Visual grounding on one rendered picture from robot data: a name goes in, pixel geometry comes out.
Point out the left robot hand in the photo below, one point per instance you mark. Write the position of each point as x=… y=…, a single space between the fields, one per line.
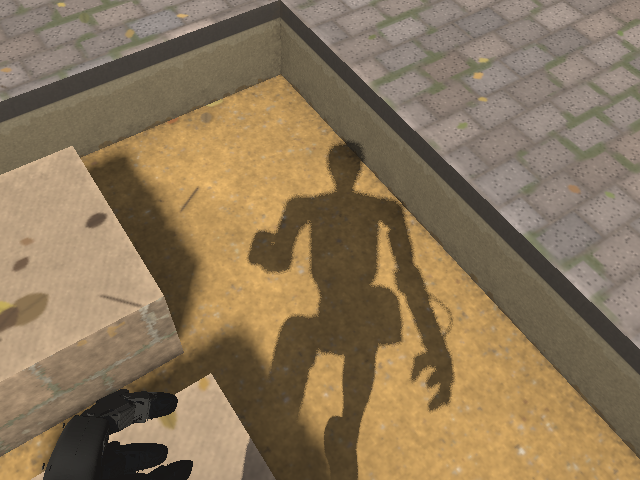
x=82 y=451

